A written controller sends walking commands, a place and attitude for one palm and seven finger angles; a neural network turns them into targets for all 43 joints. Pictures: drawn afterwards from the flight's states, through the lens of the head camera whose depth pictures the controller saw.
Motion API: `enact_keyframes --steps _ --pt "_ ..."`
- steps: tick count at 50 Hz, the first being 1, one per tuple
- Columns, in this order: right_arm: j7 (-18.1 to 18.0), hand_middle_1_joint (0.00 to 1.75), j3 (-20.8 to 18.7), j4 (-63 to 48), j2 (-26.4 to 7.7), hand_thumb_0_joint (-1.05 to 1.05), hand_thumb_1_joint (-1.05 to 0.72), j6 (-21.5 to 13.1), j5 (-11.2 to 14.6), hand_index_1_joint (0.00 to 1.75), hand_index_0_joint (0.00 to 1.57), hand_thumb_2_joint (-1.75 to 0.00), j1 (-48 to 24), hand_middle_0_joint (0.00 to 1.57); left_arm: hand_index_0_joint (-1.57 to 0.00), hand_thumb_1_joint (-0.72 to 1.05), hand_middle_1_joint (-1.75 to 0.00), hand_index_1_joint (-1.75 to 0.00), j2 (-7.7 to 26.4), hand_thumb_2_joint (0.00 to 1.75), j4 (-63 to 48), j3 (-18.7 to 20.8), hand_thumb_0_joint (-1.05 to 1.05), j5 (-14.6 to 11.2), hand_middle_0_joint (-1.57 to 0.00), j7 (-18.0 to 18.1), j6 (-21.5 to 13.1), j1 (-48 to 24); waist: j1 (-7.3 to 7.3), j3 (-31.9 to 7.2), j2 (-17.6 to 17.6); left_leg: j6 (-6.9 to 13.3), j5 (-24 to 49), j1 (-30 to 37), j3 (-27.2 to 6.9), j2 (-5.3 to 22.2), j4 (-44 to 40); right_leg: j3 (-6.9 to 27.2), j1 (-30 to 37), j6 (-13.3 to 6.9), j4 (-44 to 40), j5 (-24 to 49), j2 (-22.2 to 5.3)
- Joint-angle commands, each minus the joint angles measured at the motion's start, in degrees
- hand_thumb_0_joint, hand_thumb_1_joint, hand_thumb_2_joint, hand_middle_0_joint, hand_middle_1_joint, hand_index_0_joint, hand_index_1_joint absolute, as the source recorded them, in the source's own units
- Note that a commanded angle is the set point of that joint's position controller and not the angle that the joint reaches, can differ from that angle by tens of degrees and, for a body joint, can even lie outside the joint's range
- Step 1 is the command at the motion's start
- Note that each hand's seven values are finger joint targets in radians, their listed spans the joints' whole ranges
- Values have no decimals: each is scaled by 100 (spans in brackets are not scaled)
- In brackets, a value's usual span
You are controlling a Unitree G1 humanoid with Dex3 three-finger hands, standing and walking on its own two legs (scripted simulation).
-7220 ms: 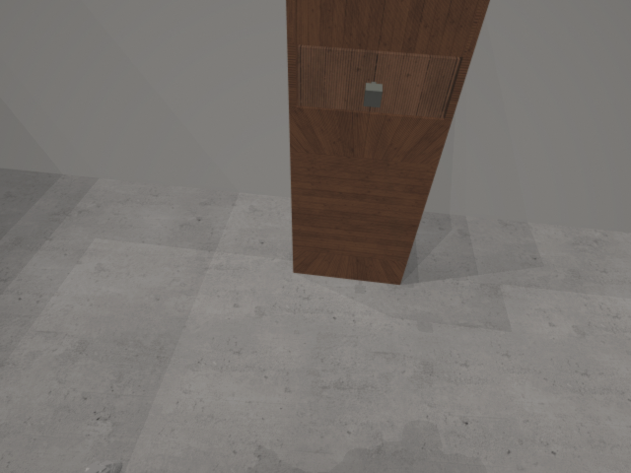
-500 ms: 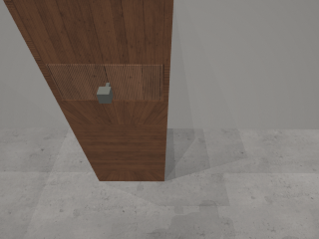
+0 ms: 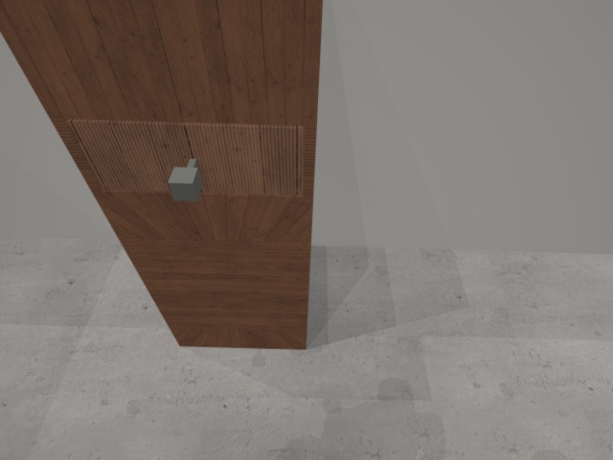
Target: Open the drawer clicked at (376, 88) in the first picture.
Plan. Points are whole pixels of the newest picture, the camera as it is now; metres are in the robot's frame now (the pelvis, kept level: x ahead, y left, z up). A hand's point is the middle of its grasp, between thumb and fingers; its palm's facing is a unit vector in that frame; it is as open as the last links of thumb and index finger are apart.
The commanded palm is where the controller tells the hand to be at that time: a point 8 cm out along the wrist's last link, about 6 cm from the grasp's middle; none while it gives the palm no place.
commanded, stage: come to a stop and stand still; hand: left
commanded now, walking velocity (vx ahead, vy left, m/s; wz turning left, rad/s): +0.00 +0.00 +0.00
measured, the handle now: (188, 176) +0.54 +0.24 +0.05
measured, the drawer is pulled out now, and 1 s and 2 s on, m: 0.00 0.00 0.00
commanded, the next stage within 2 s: look again from close up in 0.42 s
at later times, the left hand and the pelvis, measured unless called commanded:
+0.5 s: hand out of the picture +0.02 +0.19 -0.18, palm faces +0.05 -0.98 -0.20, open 7.4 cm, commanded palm none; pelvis +0.02 +0.01 +0.00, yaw +0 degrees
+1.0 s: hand out of the picture +0.02 +0.23 -0.18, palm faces +0.00 -0.97 -0.22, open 7.4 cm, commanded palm none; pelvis +0.01 +0.04 -0.01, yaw -1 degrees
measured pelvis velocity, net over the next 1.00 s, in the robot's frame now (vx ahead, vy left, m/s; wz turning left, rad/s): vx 0.01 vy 0.04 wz -0.02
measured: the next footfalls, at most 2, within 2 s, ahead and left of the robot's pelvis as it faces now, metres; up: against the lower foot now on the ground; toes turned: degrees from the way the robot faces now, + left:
none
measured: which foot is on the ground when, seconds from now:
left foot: down 0.00-1.00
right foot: down 0.00-1.00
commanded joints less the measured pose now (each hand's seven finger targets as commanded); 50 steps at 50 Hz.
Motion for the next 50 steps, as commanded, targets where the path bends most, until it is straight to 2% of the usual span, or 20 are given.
enact_keyframes --steps 1,11,18,23,25,26,27,28,29,30,31,32,33,34,36,38,39,40,43,50 --pt "-52 30 -83 -185 -532 0 -90 -103 -8 30 20 -90 252 20 -20 90 -30 -30 627 90 -128 121 0 23 -20 70 -52 491 29 113 85 326 1339 535 -42 167 -95 396 -581 19 -554 1899 -686" --pt "-35 30 -65 -281 -696 0 -90 -104 -10 30 20 -90 -30 20 -20 90 -30 -30 745 90 -172 101 0 41 -20 72 -34 416 57 270 -32 385 1527 639 -98 166 -201 329 -567 92 -565 1859 -706" --pt "-24 30 -57 -357 -849 0 -90 -121 -13 30 20 -90 -136 20 -20 90 -30 -30 921 90 -236 109 0 37 -20 64 -46 316 50 38 9 385 1782 760 -107 150 -206 326 -325 97 -544 2156 -745" --pt "-17 30 -53 -378 -917 0 -90 -123 -12 30 20 -90 -211 20 -20 90 -30 -30 990 90 -270 113 0 36 -20 63 -49 274 58 26 -53 386 1862 809 -103 146 -211 290 -269 113 -565 2268 -758" --pt "-9 30 -44 -372 -919 0 -90 -115 -6 30 20 -90 -228 20 -20 90 -30 -30 995 90 -276 102 0 39 -20 61 -37 252 61 146 -42 387 1701 751 -125 142 -277 289 -321 121 -622 2021 -757" --pt "82 30 -57 -869 -1072 0 -90 -209 29 30 20 -90 -841 20 -20 90 -30 -30 1128 90 -234 76 0 163 -20 274 -278 728 291 325 -346 313 1560 223 182 58 1222 971 -772 391 -759 4739 -1042" --pt "150 30 -24 -1095 -727 0 -90 -167 6 30 20 -90 -486 20 -20 90 -30 -30 1391 90 -540 134 0 161 -20 234 -329 365 -85 180 -671 425 -511 -424 71 -161 1120 752 -222 107 -284 5298 -1267" --pt "146 30 -36 -1086 -722 0 -90 -151 -6 30 20 -90 -305 20 -20 90 -30 -30 1296 90 -624 87 0 152 -20 208 -344 214 -134 -54 -770 466 -760 -410 154 -169 1002 639 -175 -86 -85 4950 -1180" --pt "157 30 -25 -1101 -749 0 -90 -153 -33 30 20 -90 -104 20 -20 90 -30 -30 1328 90 -742 111 0 126 -20 188 -340 127 -157 -457 -360 498 -304 -118 229 -245 683 476 69 -151 246 4876 -1050" --pt "149 30 -25 -1094 -860 0 -90 -181 -35 30 20 -90 -11 20 -20 90 -30 -30 1293 90 -822 88 0 79 -20 179 -334 163 -178 -582 -191 574 630 135 112 -169 603 404 -56 -116 484 4334 -847" --pt "130 30 -43 -1098 -1005 0 -90 -204 -48 30 20 -90 73 20 -20 90 -30 -30 1207 90 -862 96 0 64 -20 180 -293 223 -122 -652 -26 646 1525 289 -33 7 640 346 -209 -82 573 3481 -682" --pt "113 30 -59 -1092 -1097 0 -90 -209 -37 30 20 -90 5 20 -20 90 -30 -30 1150 90 -874 79 0 62 -20 168 -230 308 -44 -599 463 677 2098 418 -118 149 670 290 -402 -45 556 2557 -583" --pt "98 30 -57 -1111 -1128 0 -90 -188 -25 30 20 -90 -75 20 -20 90 -30 -30 1147 90 -873 69 0 63 -20 151 -170 350 -6 -404 692 719 2141 325 -247 222 614 248 -567 -21 441 1667 -482" --pt "90 30 -46 -1143 -1135 0 -90 -165 -32 30 20 -90 -140 20 -20 90 -30 -30 1109 90 -878 58 0 76 -20 140 -118 351 36 -83 732 783 1876 90 -358 271 485 227 -675 -15 325 989 -394" --pt "107 30 -38 -1223 -1155 0 -90 -123 -34 30 20 -90 -261 20 -20 90 -30 -30 1124 90 -889 39 0 87 -20 106 -61 311 49 336 108 734 832 -311 -343 177 351 305 -864 -19 99 447 -399" --pt "123 30 -45 -1236 -1128 0 -90 -105 -42 30 20 -90 -276 20 -20 90 -30 -30 1150 90 -936 30 0 88 -20 80 -33 189 6 503 24 674 43 -404 -330 79 133 392 -1063 -19 -20 6 -432" --pt "124 30 -34 -1203 -1111 0 -90 -128 -55 30 20 -90 -270 20 -20 90 -30 -30 1146 90 -929 36 0 96 -20 68 -32 189 33 458 318 687 81 -383 -379 85 19 365 -1017 -11 34 16 -432" --pt "127 30 -31 -1204 -1147 0 -90 -134 -55 30 20 -90 -244 20 -20 90 -30 -30 1196 90 -945 43 0 88 -20 60 -21 207 40 351 424 703 -23 -359 -441 108 -67 322 -967 1 89 -70 -402" --pt "122 30 -44 -1196 -1215 0 -90 -151 -47 30 20 -90 -283 20 -20 90 -30 -30 1199 90 -899 34 0 89 -20 34 -17 250 87 202 294 736 -219 -290 -515 165 -243 281 -918 37 83 -79 -416" --pt "103 30 -19 -1041 -1220 0 -90 -204 -22 30 20 -90 -244 20 -20 90 -30 -30 1256 90 -778 29 0 83 -20 19 -45 263 107 -12 157 719 530 14 -384 151 -169 322 -774 86 -24 474 -533"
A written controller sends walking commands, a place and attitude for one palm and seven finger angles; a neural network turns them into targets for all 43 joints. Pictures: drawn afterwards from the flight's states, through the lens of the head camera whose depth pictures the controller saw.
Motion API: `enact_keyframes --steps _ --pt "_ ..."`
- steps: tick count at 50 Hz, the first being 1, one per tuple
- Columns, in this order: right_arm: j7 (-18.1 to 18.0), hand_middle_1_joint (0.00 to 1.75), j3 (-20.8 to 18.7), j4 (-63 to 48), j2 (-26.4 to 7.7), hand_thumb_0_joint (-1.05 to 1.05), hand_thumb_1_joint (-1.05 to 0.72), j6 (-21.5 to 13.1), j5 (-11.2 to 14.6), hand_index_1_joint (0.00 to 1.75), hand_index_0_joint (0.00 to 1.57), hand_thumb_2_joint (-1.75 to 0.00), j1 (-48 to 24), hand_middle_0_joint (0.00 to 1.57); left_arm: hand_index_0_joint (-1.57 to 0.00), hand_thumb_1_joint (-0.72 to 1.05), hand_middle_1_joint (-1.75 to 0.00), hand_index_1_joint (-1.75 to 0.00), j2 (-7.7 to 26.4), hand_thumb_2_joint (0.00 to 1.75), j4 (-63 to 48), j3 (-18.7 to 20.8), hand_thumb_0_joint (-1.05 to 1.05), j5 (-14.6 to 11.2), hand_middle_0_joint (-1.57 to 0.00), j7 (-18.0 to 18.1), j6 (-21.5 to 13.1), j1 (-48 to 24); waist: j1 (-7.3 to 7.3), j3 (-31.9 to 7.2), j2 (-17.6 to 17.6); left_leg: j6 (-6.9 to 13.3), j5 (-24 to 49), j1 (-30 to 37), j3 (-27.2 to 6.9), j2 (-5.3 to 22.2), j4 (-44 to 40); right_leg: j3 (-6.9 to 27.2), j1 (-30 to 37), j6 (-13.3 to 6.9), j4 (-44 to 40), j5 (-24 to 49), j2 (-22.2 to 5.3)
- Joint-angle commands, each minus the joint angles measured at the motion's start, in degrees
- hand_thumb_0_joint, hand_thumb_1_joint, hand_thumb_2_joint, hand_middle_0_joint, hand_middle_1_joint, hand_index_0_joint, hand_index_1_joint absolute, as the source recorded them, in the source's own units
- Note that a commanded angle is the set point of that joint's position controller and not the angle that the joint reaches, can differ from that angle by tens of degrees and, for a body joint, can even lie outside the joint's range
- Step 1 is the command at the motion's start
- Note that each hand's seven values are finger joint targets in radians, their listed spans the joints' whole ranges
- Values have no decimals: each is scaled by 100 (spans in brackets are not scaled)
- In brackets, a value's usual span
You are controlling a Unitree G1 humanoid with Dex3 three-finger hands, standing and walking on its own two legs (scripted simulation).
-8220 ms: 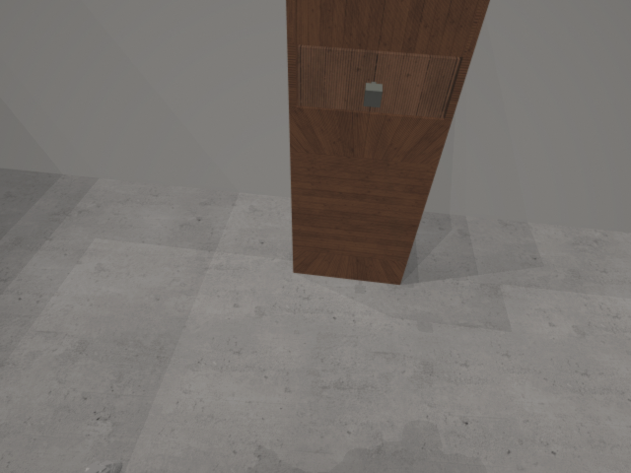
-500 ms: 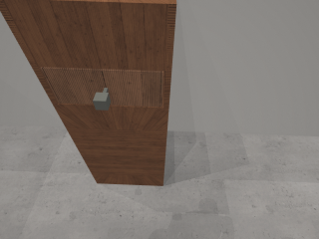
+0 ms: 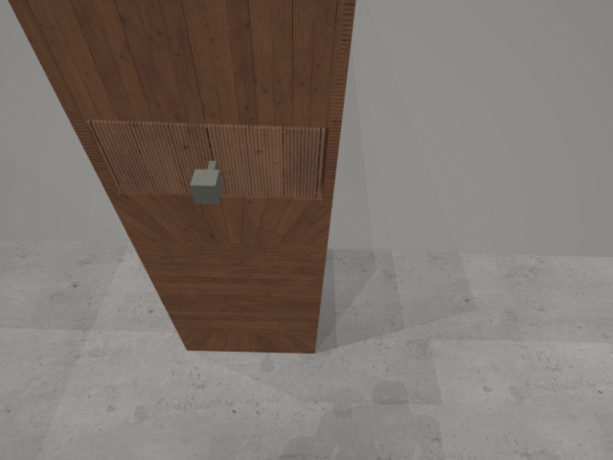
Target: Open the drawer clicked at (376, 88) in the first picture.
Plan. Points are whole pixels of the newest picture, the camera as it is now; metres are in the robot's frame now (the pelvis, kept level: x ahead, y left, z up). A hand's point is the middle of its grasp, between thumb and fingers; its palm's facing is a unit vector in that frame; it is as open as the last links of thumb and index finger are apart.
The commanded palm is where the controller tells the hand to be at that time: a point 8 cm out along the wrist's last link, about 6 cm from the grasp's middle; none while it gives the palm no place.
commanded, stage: look again from close up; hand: left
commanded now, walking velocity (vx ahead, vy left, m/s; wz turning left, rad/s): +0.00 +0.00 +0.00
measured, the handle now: (209, 178) +0.53 +0.20 +0.05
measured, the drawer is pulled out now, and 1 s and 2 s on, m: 0.00 0.00 0.00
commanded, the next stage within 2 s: raise the hand with hooked fingers in 0.02 s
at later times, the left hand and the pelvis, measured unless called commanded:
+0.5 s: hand (153, 436) +0.16 +0.20 -0.04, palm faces -0.04 -0.13 -0.99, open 8.4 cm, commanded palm +0.14 +0.22 +0.01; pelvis -0.04 -0.04 -0.03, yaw -1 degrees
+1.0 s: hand (135, 366) +0.21 +0.22 +0.05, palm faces +0.04 -0.09 -1.00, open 11.3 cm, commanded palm +0.19 +0.22 +0.11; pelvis -0.02 -0.04 -0.02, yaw +1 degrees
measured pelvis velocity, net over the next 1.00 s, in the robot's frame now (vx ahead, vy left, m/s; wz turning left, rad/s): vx -0.02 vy -0.04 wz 0.01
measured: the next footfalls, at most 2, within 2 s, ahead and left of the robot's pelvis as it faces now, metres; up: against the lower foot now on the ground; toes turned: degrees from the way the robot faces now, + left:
none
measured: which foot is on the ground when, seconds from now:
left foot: down 0.00-1.00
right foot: down 0.00-1.00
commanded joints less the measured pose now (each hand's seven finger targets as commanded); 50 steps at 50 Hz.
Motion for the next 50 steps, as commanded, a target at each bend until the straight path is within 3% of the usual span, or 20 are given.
enact_keyframes --steps 1,5,6,7,8,9,10,11,12,13,15,16,18,20,24,30,33,40,44,50 --pt "-44 30 -126 -230 -741 0 -90 -144 5 30 20 -90 119 20 -20 90 -30 -30 532 90 -109 94 0 -1 -20 18 -73 425 44 138 183 267 927 332 -579 501 -807 133 -475 -276 -614 800 -191" --pt "-46 30 -116 -126 -705 0 -90 -139 11 30 20 -90 110 20 -20 90 -30 -30 535 90 -17 81 0 -2 -20 16 -92 450 22 115 100 224 1087 486 -476 469 -740 202 -506 -280 -693 1077 -250" --pt "0 30 -132 -472 -807 0 -90 -132 45 30 20 -90 -263 20 -20 90 -30 -30 501 90 46 65 0 68 -20 221 -178 680 132 607 -124 36 1320 77 -416 483 279 676 -850 -256 -1124 2376 -480" --pt "-289 30 -246 -2293 -1538 0 -90 -1005 320 30 20 -90 67 20 -20 88 -32 -32 2742 89 -8692 366 0 1042 -20 435 -1141 -3683 -399 -2368 1669 265 2441 1876 -170 -87 -443 307 -834 -530 -26 2865 162" --pt "-555 30 -153 -1946 -1046 0 -90 -1571 245 30 20 -90 -260 20 -20 85 -33 -33 2150 88 -7259 512 0 1138 -20 892 -744 -820 155 -2385 2315 151 2994 2573 -355 265 -534 -293 -1353 -483 646 1422 208" --pt "-574 30 -259 -1863 -826 0 -90 -1787 365 30 20 -90 -424 20 -21 83 -34 -34 1072 87 -6642 -5 0 1093 -21 1138 101 634 13 -1589 1858 26 2064 1537 -474 208 -799 -472 -1732 -340 919 412 320" --pt "-574 30 -223 -1904 -676 0 -90 -1841 417 30 20 -90 -463 20 -21 81 -36 -36 300 86 -6332 -525 0 1357 -21 1159 292 876 -51 -945 1106 95 1644 887 -437 215 -634 -424 -1791 -315 651 488 265" --pt "-548 30 -278 -2168 -961 0 -90 -1806 281 30 20 -90 -706 20 -21 78 -37 -37 894 85 -6785 -249 0 1813 -21 1345 202 200 -102 -523 689 76 851 297 -448 91 -398 -355 -1932 -341 300 637 285" --pt "-550 30 -321 -2262 -1060 0 -90 -1685 140 30 20 -90 -708 20 -21 76 -39 -39 1314 84 -6584 22 0 2485 -21 1553 180 381 -139 -626 233 128 462 2 -348 -13 -169 -315 -2186 -346 199 545 324" --pt "-520 30 -321 -2429 -1050 0 -90 -1529 12 30 20 -90 -718 20 -21 74 -40 -40 1300 83 -6167 56 0 3127 -21 1713 193 649 -98 -676 -144 152 634 -211 -305 -83 130 -349 -2405 -351 310 561 388" --pt "-342 30 -447 -2856 -1031 0 -90 -1166 -183 30 20 -90 -948 20 -22 69 -43 -43 1169 81 -5764 78 0 4371 -22 2019 237 1484 335 -1079 -427 29 925 -596 -218 -96 426 -342 -2544 -418 721 489 519" --pt "-238 30 -488 -3017 -1006 0 -90 -953 -249 30 20 -90 -1095 20 -22 67 -45 -45 846 80 -5466 -164 0 4842 -22 2128 251 1777 441 -815 -722 -8 681 -991 -197 -112 516 -275 -2747 -441 789 305 541" --pt "-26 30 -516 -3229 -979 0 -90 -561 -268 30 20 -90 -1352 20 -22 62 -48 -48 833 78 -5314 -159 0 5546 -22 2213 201 2080 687 -730 -970 1 437 -1361 -139 -157 714 57 -2758 -523 799 382 448" --pt "115 30 -473 -3469 -971 0 -90 -291 -210 30 20 -90 -1552 20 -22 57 -51 -51 1294 76 -5899 88 0 5886 -22 2218 78 1677 815 -1041 -741 21 439 -1456 -72 -254 797 448 -2413 -534 823 745 350" --pt "6 30 -415 -3668 -893 0 -90 -68 -270 30 20 -90 -1605 20 -23 48 -57 -57 2250 72 -7028 817 0 6013 -23 2222 -143 448 630 -1431 -345 136 327 -1202 -60 -391 1002 837 -2107 -424 634 913 278" --pt "-136 30 -431 -3519 -831 0 -90 -176 -431 30 20 -90 -1573 20 -24 34 -66 -66 2473 66 -7698 868 0 5782 -24 2401 -864 -1494 118 -1449 426 187 156 -521 -256 -368 1660 958 -3122 -398 527 259 223" --pt "-118 30 -411 -3460 -857 0 -90 -165 -382 30 20 -90 -1544 20 -25 27 -70 -70 2431 63 -7453 830 0 5644 -25 2290 -775 -1194 170 -1643 587 199 419 -444 -280 -327 1539 660 -2879 -377 684 870 279" --pt "-129 30 -269 -3489 -889 0 -90 38 -170 30 20 -90 -1686 20 -26 11 -81 -81 2513 56 -7053 851 0 5215 -26 1440 33 -323 468 -1580 -199 148 925 -666 -138 -354 847 480 -1449 -189 520 2487 210" --pt "-139 30 -261 -3493 -902 0 -90 43 -196 30 20 -90 -1684 20 -26 1 -87 -87 2768 52 -7511 1097 0 5134 -26 1148 -149 -380 544 -1557 -72 155 1117 -385 -98 -345 568 335 -1143 -175 400 2686 182" --pt "-90 30 -375 -3409 -904 0 -90 4 -181 30 20 -90 -1497 20 -27 -13 -96 -96 2644 46 -7744 1104 0 5111 -27 1342 -441 -969 440 -1477 77 165 1214 94 -88 -317 403 59 -1383 -206 225 2197 238"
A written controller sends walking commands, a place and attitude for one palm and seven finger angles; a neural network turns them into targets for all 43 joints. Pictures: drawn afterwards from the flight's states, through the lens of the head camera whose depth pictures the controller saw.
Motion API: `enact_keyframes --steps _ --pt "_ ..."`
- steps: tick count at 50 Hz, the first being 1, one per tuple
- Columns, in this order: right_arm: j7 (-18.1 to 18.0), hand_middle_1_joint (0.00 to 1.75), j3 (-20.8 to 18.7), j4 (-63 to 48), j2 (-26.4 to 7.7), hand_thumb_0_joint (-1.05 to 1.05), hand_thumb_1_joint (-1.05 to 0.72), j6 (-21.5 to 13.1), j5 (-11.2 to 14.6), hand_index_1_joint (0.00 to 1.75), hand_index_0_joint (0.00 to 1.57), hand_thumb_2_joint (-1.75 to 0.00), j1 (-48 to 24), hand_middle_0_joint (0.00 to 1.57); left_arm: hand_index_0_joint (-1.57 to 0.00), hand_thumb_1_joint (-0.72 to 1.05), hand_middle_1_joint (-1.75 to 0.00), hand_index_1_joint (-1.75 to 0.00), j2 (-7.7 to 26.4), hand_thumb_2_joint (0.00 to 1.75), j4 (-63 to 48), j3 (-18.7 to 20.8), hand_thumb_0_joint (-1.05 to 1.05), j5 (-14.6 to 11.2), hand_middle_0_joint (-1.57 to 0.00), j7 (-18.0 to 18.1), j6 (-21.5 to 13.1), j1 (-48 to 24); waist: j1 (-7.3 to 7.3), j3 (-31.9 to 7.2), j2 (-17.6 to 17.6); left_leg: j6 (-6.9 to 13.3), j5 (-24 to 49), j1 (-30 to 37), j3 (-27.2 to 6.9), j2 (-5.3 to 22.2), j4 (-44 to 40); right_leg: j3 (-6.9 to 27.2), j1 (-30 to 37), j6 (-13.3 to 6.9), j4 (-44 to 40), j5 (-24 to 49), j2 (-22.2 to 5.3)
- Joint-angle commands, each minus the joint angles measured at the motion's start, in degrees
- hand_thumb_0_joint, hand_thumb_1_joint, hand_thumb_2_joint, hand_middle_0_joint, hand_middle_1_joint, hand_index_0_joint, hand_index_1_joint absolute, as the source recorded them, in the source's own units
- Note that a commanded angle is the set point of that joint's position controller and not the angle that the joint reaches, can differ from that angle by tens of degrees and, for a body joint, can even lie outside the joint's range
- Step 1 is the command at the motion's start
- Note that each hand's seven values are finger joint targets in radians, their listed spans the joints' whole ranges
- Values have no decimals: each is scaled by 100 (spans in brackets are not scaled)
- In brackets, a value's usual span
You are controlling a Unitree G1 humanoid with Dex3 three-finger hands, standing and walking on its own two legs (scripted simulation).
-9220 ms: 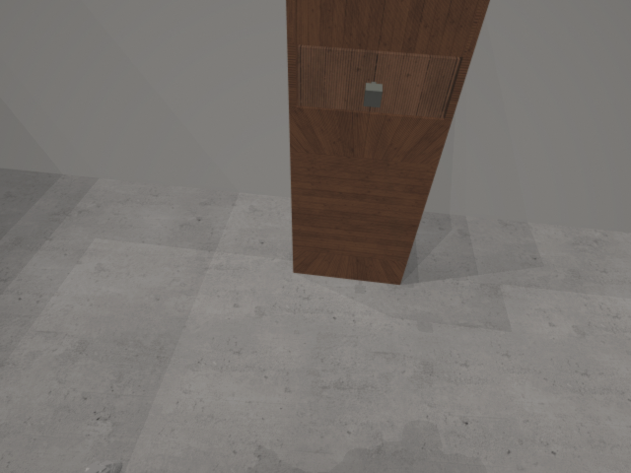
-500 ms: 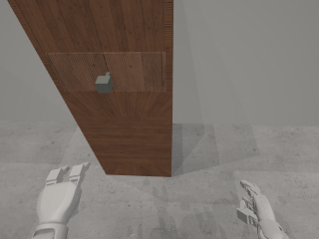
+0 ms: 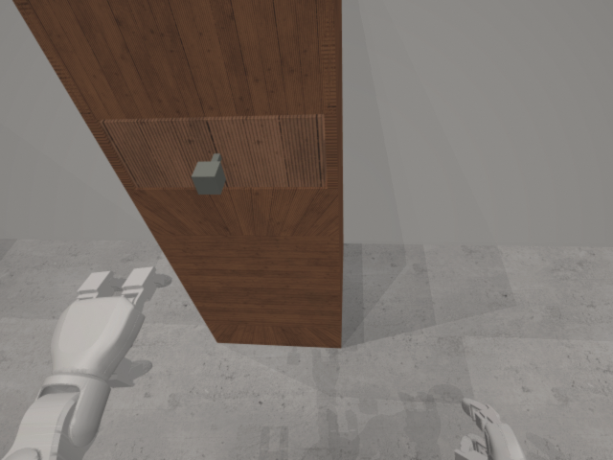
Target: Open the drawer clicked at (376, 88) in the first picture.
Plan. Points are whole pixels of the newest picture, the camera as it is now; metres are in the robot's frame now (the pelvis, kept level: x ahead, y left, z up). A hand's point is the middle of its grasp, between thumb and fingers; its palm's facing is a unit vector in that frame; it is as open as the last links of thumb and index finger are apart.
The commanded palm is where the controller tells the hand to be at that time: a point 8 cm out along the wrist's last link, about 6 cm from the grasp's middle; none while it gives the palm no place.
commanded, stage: raise the hand with hooked fingers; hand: left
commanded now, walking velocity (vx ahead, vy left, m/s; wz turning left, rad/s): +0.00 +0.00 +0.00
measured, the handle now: (212, 170) +0.55 +0.23 +0.07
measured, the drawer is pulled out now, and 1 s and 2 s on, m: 0.00 0.00 0.00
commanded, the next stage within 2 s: move the hooked fingers above the handle in 1.02 s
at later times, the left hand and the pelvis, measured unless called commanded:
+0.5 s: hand (94, 255) +0.29 +0.28 +0.16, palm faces +0.13 -0.08 -0.99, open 13.7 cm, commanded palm +0.26 +0.27 +0.22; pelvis +0.00 +0.03 +0.02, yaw +1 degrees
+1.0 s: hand (95, 248) +0.29 +0.26 +0.17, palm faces +0.11 -0.08 -0.99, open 13.8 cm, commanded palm +0.26 +0.27 +0.24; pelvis -0.02 +0.02 +0.02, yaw +1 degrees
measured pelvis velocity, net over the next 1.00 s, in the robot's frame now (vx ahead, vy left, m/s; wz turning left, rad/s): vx -0.02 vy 0.02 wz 0.02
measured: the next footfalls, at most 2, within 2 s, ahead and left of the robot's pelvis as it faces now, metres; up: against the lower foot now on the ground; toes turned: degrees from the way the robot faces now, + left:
none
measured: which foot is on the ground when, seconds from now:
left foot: down 0.00-1.00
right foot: down 0.00-1.00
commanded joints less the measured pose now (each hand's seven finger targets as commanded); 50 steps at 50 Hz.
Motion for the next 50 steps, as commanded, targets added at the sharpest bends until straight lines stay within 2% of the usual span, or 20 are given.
enact_keyframes --steps 1,3,4,6,8,9,13,14,15,19,25,26,31,33,35,38,40,44,47,50 --pt "-18 30 -268 -1001 -569 0 -90 -348 17 30 20 -90 -901 20 -27 -15 -98 -98 1143 45 -1100 886 0 -14 -27 385 -65 -1084 58 -950 -420 403 1271 1255 119 -461 -290 120 -97 89 -960 2517 90" --pt "-7 30 -290 -982 -591 0 -90 -326 45 30 20 -90 -888 20 -28 -20 -100 -100 1148 43 -1236 788 0 3 -28 398 42 -1414 74 -1200 -223 404 1417 1493 125 -458 -357 71 -9 62 -964 2527 101" --pt "-7 30 -290 -1003 -600 0 -90 -331 71 30 20 -90 -929 20 -28 -22 -102 -102 1235 42 -1196 817 0 2 -28 379 125 -1513 78 -1148 -290 399 1411 1489 117 -458 -395 63 27 60 -1011 2441 114" --pt "-18 30 -279 -969 -612 0 -90 -305 129 30 20 -90 -936 20 -28 -27 -105 -105 1171 40 -1075 655 0 -40 -28 252 308 -1718 49 -1045 -355 411 1466 1591 100 -450 -506 22 62 66 -1074 2467 131" --pt "-22 30 -254 -971 -640 0 -90 -260 170 30 20 -90 -997 20 -29 -31 -108 -108 1219 38 -1144 529 0 -53 -29 68 456 -2071 48 -1066 -160 401 1547 1748 82 -449 -640 2 151 55 -1145 2412 147" --pt "-22 30 -232 -983 -644 0 -90 -246 189 30 20 -90 -1036 20 -29 -34 -110 -110 1277 37 -1107 524 0 -70 -29 -26 525 -2205 40 -1027 -240 392 1537 1759 68 -451 -687 -10 218 52 -1197 2347 159" --pt "-7 30 -166 -1017 -629 0 -90 -164 220 30 20 -90 -1108 20 -29 -43 -115 -115 1388 33 -1217 454 0 -101 -29 -395 670 -2587 86 -1044 21 370 1770 2044 19 -434 -906 -46 403 28 -1324 2377 194" --pt "6 30 -146 -1002 -643 0 -90 -140 234 30 20 -90 -1130 20 -30 -45 -117 -117 1498 32 -1138 553 0 -115 -30 -483 711 -2659 88 -1026 -13 344 1784 2039 11 -412 -959 -61 499 13 -1370 2323 209" --pt "12 30 -104 -1009 -621 0 -90 -116 249 30 20 -90 -1145 20 -30 -48 -118 -118 1430 31 -1055 465 0 -153 -30 -582 749 -2772 88 -910 -54 348 1755 2020 6 -424 -1019 -65 501 23 -1416 2313 204" --pt "38 30 -57 -1001 -641 0 -90 -13 282 30 20 -90 -1203 20 -30 -50 -120 -120 1644 30 -989 580 0 -222 -30 -884 824 -3298 88 -874 -5 315 1755 2168 -14 -395 -1203 -76 654 3 -1605 2174 243" --pt "52 30 16 -990 -665 0 -90 53 313 30 20 -90 -1240 20 -30 -50 -120 -120 1681 30 -855 411 0 -282 -30 -1296 854 -4094 41 -888 -39 302 1636 2316 -39 -391 -1381 -100 726 4 -1769 1981 237" --pt "48 30 16 -983 -676 0 -90 59 316 30 20 -90 -1245 20 -30 -50 -120 -120 1689 30 -818 381 0 -310 -30 -1360 854 -4210 29 -831 55 299 1545 2329 -42 -388 -1417 -93 697 5 -1810 1902 234" --pt "35 30 44 -928 -713 0 -90 21 334 30 20 -90 -1237 20 -30 -50 -120 -120 1965 30 -761 511 0 -403 -30 -1591 757 -4821 42 -949 9 313 1456 2417 -80 -411 -1500 -80 808 3 -1919 1822 222" --pt "48 30 32 -913 -736 0 -90 32 338 30 20 -90 -1197 20 -30 -50 -120 -120 1869 30 -441 527 0 -452 -30 -1690 764 -4421 85 -831 -189 316 1493 2324 -42 -423 -1515 -95 848 22 -1941 1939 215" --pt "101 30 36 -938 -761 0 -90 37 351 30 20 -90 -1200 20 -30 -50 -120 -120 1816 30 -469 523 0 -513 -30 -1788 717 -4233 111 -839 -209 318 1553 2269 -17 -417 -1539 -90 939 24 -1955 2008 200" --pt "132 30 -1 -990 -776 0 -90 21 340 30 20 -90 -1178 20 -30 -50 -120 -120 1874 30 -741 598 0 -534 -30 -1787 589 -4235 122 -908 -155 336 1575 2307 1 -430 -1538 -89 938 36 -1954 2049 198" --pt "135 30 0 -974 -774 0 -90 -13 335 30 20 -90 -1166 20 -30 -50 -120 -120 1899 30 -783 640 0 -542 -30 -1751 499 -4246 111 -874 -260 351 1539 2258 11 -434 -1536 -85 942 46 -1978 2014 191" --pt "103 30 -35 -937 -781 0 -90 -76 339 30 20 -90 -1150 20 -30 -50 -120 -120 2126 30 -921 898 0 -552 -30 -1547 349 -4424 139 -886 -82 359 1431 2317 11 -443 -1520 -55 888 48 -2044 1882 209" --pt "98 30 -61 -881 -756 0 -90 -103 334 30 20 -90 -1096 20 -30 -50 -120 -120 2113 30 -953 907 0 -545 -30 -1363 286 -4486 151 -1022 67 348 1490 2356 15 -457 -1518 -59 932 42 -2002 1924 176" --pt "93 30 -60 -835 -752 0 -90 -106 357 30 20 -90 -1137 20 -30 -50 -120 -120 1978 30 -712 789 0 -545 -30 -1300 394 -4426 127 -928 -92 352 1470 2293 52 -454 -1502 -48 896 61 -2025 1950 168"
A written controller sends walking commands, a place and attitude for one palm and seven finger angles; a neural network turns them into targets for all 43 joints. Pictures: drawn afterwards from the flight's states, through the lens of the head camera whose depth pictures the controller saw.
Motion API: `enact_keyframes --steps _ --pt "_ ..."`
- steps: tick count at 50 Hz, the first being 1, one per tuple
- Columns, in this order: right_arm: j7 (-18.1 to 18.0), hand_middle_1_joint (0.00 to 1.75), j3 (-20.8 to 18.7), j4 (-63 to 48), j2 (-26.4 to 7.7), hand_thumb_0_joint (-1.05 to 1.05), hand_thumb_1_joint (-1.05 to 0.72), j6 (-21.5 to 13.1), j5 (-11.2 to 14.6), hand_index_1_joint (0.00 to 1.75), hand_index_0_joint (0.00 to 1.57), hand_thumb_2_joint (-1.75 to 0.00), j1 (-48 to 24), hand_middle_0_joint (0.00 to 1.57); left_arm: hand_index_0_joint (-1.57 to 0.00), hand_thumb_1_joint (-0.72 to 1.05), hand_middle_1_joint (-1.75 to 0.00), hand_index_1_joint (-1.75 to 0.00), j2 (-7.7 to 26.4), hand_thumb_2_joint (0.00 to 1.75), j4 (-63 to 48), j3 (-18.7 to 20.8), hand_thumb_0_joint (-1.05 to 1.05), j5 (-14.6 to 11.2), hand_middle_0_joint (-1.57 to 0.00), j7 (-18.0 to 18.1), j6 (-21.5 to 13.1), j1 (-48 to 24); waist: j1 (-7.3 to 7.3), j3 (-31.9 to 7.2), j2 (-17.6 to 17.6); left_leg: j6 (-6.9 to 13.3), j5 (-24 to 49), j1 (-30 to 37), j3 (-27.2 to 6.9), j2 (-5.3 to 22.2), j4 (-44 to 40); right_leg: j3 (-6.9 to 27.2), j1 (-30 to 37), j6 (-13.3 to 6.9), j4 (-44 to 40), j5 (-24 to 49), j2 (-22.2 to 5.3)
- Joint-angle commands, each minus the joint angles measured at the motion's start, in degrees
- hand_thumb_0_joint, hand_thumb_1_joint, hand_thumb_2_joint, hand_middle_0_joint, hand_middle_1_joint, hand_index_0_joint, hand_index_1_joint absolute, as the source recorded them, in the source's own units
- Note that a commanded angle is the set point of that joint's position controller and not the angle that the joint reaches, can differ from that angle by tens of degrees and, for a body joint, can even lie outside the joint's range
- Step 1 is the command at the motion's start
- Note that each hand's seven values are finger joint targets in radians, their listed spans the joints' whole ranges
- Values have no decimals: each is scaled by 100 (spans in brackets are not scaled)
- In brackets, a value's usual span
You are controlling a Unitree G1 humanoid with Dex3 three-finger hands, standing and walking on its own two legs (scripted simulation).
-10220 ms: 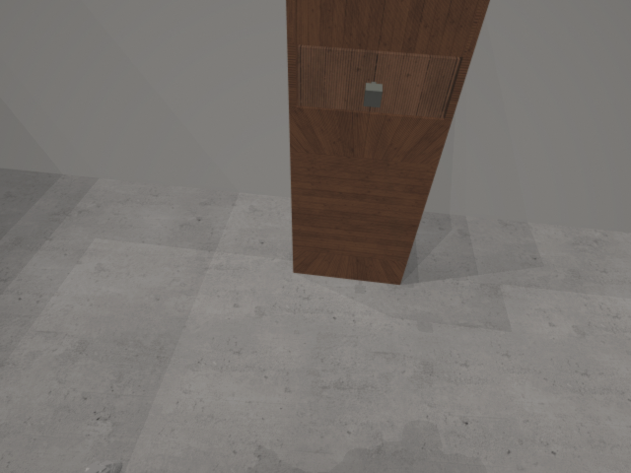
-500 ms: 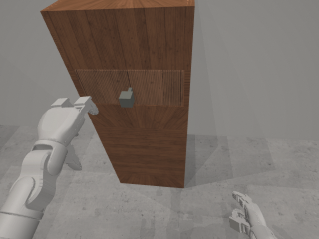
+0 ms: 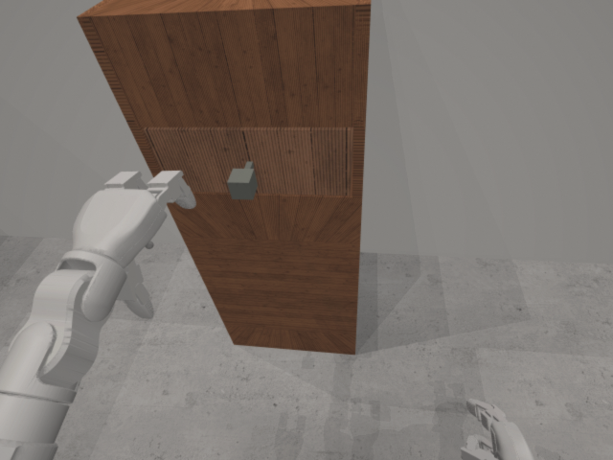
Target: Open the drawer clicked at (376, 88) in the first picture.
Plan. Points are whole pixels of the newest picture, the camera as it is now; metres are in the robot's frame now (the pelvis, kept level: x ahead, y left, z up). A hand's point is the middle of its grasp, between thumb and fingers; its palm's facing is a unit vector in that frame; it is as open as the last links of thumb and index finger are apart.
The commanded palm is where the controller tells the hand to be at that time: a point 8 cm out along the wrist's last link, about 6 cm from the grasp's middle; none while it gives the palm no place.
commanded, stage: raise the hand with hooked fingers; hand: left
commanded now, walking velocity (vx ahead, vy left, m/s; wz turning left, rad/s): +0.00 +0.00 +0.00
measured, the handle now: (245, 177) +0.57 +0.20 +0.05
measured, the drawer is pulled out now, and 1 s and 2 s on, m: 0.00 0.00 0.00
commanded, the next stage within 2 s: move the hooked fingers above the handle in 0.02 s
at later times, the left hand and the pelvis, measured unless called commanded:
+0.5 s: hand (173, 220) +0.36 +0.23 +0.14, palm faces +0.04 -0.07 -1.00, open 13.8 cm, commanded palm +0.35 +0.23 +0.20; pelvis +0.01 +0.00 +0.00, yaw +0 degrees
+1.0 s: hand (202, 192) +0.44 +0.22 +0.12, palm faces +0.01 -0.06 -1.00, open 13.8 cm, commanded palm +0.42 +0.23 +0.19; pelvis +0.03 +0.00 -0.01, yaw -1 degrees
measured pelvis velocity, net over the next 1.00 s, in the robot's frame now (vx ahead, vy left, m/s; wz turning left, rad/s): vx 0.03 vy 0.00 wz -0.02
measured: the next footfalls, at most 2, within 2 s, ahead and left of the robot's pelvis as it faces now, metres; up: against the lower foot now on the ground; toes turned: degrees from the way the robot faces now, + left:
none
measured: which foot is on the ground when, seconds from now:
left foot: down 0.00-1.00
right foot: down 0.00-1.00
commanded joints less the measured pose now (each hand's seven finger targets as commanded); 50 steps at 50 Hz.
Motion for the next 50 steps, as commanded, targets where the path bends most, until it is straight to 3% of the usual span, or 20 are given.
enact_keyframes --steps 1,6,7,9,11,14,16,19,21,24,26,28,29,35,39,41,44,46,50 --pt "-28 30 -159 -946 -523 0 -90 -316 17 30 20 -90 -964 20 -30 -50 -120 -120 1354 30 -822 976 0 0 -30 376 110 -1821 19 -1253 -321 205 657 1048 83 -309 -202 20 -394 -99 -570 1103 264" --pt "-43 30 -129 -993 -536 0 -90 -269 31 30 20 -90 -1052 20 -30 -50 -120 -120 1257 30 -805 743 0 60 -30 204 261 -1869 -10 -1257 -399 215 613 1036 105 -330 -231 46 -357 -87 -569 1121 253" --pt "-62 30 -119 -991 -533 0 -90 -263 38 30 20 -90 -1081 20 -30 -50 -120 -120 1122 30 -778 544 0 87 -30 163 262 -2047 -73 -1206 -389 224 540 1061 133 -336 -211 55 -472 -74 -598 1066 245" --pt "-92 30 -114 -942 -557 0 -90 -278 44 30 20 -90 -1008 20 -30 -50 -120 -120 1292 30 -542 681 0 116 -30 118 237 -2220 -110 -1139 -449 222 475 1069 105 -312 -203 56 -531 -87 -655 983 282" --pt "-135 30 -97 -921 -527 0 -90 -263 38 30 20 -90 -967 20 -30 -50 -120 -120 1117 30 -455 443 0 150 -30 104 165 -2557 -163 -1131 -422 231 408 1055 113 -335 -206 43 -592 -84 -638 920 251" --pt "-173 30 -112 -881 -547 0 -90 -279 27 30 20 -90 -893 20 -30 -50 -120 -120 1410 30 -293 702 0 193 -30 166 47 -2827 -124 -1382 -344 242 553 1139 102 -343 -131 78 -503 -113 -619 1062 282" --pt "-196 30 -108 -815 -519 0 -90 -270 28 30 20 -90 -805 20 -30 -50 -120 -120 1283 30 101 600 0 199 -30 209 29 -2954 -167 -1278 -448 243 580 1049 107 -338 -113 35 -567 -111 -576 1134 265" --pt "-211 30 -130 -784 -569 0 -90 -230 46 30 20 -90 -721 20 -30 -50 -120 -120 1416 30 486 669 0 265 -30 256 31 -3271 -184 -1345 -398 229 569 1011 131 -327 -90 49 -574 -121 -578 1088 277" --pt "-207 30 -140 -776 -554 0 -90 -224 55 30 20 -90 -647 20 -30 -50 -120 -120 1209 30 621 421 0 295 -30 268 37 -3515 -244 -1395 -284 236 633 1018 132 -331 -51 27 -643 -134 -506 1184 274" --pt "-191 30 -194 -818 -584 0 -90 -204 32 30 20 -90 -527 20 -30 -50 -120 -120 1287 30 642 460 0 357 -30 272 25 -3627 -226 -1787 -311 259 919 1130 121 -335 52 42 -514 -160 -404 1456 298" --pt "-172 30 -198 -803 -588 0 -90 -169 55 30 20 -90 -454 20 -30 -50 -120 -120 1113 30 822 298 0 339 -30 251 31 -3670 -270 -1654 -339 265 930 1018 115 -336 70 32 -603 -159 -351 1553 295" --pt "-154 30 -234 -828 -615 0 -90 -133 55 30 20 -90 -388 20 -30 -50 -120 -120 1167 30 829 350 0 333 -30 247 38 -3694 -248 -1758 -338 272 1061 1042 120 -326 117 27 -597 -166 -287 1680 306" --pt "-159 30 -252 -822 -639 0 -90 -115 58 30 20 -90 -355 20 -30 -50 -120 -120 1231 30 950 432 0 335 -30 241 38 -3646 -267 -1773 -528 279 1046 982 129 -323 118 23 -544 -156 -306 1656 317" --pt "-114 30 -317 -826 -629 0 -90 -73 75 30 20 -90 -169 20 -30 -50 -120 -120 1177 30 928 382 0 397 -30 395 19 -4001 -269 -2032 -295 290 1347 1036 120 -305 262 22 -653 -190 -124 1825 352" --pt "-130 30 -338 -725 -696 0 -90 -8 79 30 20 -90 -6 20 -30 -50 -120 -120 1392 30 1511 578 0 455 -30 495 128 -4083 -304 -2016 -591 298 1349 853 155 -302 329 25 -640 -183 -91 1894 365" --pt "-122 30 -361 -734 -670 0 -90 -11 92 30 20 -90 30 20 -30 -50 -120 -120 1286 30 1430 410 0 503 -30 528 132 -4366 -336 -2147 -358 309 1419 938 150 -297 376 42 -730 -189 -26 1959 369" --pt "-138 30 -380 -710 -693 0 -90 25 93 30 20 -90 117 20 -30 -50 -120 -120 1306 30 1664 391 0 536 -30 501 152 -4482 -409 -2191 -489 315 1494 888 154 -298 452 48 -729 -188 5 2046 385" --pt "-142 30 -412 -704 -675 0 -90 27 95 30 20 -90 163 20 -30 -50 -120 -120 1276 30 1645 327 0 545 -30 489 121 -4561 -427 -2262 -266 324 1569 989 155 -285 515 67 -832 -190 65 2152 395" --pt "-169 30 -416 -674 -692 0 -90 76 113 30 20 -90 285 20 -30 -50 -120 -120 1231 30 1996 224 0 551 -30 421 66 -4845 -510 -2212 -490 338 1500 863 151 -288 587 71 -939 -173 98 2152 398"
